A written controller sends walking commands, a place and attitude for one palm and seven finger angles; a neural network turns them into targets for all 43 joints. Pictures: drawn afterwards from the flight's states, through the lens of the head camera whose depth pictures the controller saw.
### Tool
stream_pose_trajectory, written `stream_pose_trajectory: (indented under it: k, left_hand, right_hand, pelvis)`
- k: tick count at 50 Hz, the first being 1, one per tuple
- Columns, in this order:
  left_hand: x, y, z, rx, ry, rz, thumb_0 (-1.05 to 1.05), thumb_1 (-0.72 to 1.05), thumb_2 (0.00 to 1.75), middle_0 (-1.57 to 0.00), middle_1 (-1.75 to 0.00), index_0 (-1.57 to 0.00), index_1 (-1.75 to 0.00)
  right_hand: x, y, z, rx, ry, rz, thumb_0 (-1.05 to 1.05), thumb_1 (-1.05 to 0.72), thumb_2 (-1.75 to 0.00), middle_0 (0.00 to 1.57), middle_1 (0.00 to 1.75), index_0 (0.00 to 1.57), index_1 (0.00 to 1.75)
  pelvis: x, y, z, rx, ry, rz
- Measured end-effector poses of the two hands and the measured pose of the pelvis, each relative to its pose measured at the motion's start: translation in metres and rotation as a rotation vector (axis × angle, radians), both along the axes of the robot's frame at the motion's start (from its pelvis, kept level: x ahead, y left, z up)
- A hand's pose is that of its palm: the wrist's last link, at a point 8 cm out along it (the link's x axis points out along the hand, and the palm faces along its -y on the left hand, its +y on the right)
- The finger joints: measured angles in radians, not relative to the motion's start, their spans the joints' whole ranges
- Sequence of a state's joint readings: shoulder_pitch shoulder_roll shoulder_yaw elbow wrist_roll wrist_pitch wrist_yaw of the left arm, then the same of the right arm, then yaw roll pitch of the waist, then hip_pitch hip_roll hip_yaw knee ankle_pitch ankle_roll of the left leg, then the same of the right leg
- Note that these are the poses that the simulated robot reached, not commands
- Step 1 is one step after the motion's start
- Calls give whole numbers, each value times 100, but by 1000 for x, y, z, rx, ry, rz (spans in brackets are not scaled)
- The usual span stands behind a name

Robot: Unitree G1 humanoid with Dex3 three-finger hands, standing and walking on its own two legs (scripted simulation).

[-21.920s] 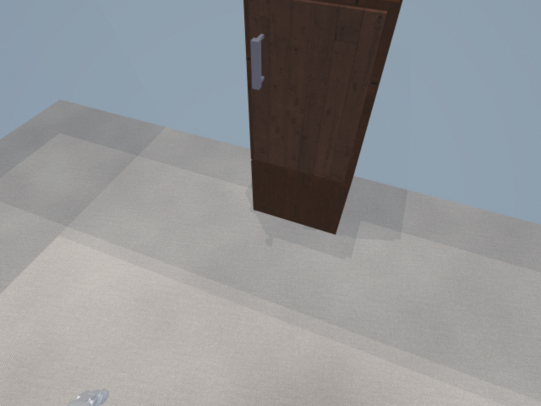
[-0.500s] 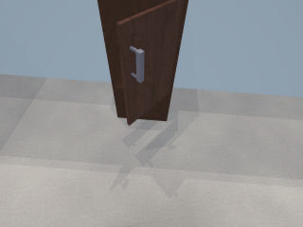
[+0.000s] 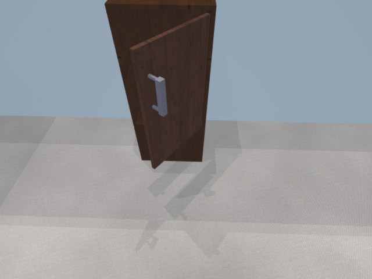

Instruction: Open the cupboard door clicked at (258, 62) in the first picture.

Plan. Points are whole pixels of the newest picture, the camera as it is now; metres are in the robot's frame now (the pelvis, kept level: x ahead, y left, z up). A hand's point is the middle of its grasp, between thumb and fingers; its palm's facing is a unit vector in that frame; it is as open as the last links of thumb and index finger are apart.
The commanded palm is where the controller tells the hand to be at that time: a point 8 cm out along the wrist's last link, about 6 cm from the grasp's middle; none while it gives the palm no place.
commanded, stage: let the arm hang, fingers relaxed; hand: left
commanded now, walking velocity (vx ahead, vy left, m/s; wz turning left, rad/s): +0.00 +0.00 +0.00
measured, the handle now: (157, 95) +0.68 +0.13 +0.00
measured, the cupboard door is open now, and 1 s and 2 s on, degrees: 52 52 52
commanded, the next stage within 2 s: look to check the result in 0.08 s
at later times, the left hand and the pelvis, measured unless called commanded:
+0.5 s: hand out of the picture +0.02 +0.18 -0.17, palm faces +0.02 -0.97 -0.25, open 7.4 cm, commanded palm none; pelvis +0.01 -0.01 +0.00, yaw -1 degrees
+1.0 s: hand out of the picture +0.06 +0.19 -0.17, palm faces -0.02 -0.97 -0.26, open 7.4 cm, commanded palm none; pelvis +0.02 -0.01 +0.00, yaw -4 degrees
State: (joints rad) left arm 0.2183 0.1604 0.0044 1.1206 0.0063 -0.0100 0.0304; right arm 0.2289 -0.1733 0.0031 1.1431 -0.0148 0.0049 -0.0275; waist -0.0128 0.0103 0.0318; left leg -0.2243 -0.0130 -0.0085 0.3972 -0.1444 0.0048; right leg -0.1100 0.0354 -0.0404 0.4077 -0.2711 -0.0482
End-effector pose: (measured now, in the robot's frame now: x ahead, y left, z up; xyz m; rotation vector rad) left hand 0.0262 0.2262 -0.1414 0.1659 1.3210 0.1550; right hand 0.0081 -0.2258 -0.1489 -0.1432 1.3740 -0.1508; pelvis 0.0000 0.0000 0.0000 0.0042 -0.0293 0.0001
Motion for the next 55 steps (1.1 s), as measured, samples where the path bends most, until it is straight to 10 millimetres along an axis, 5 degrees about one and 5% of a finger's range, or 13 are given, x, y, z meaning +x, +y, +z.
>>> stream_pose_trajectory:
  k: [24,44,55]
  left_hand:
    - [-14,5,4,36,90,19,0,91,89,-20,-30,-20,-30]
    - [21,14,8,55,17,-9,0,91,89,-20,-30,-20,-30]
    - [33,14,-3,37,55,-68,0,91,89,-20,-30,-20,-30]
  right_hand:
    - [14,-20,2,-21,24,0,0,-91,-89,20,30,20,30]
    - [41,-38,9,-62,-34,14,0,-91,-89,20,30,20,30]
    - [21,-28,3,-67,-51,-111,0,-91,-89,20,30,20,30]
  pelvis:
    - [14,-10,2,1,3,-9]
    - [19,-12,3,2,4,-17]
    - [16,-7,-6,-1,15,-116]
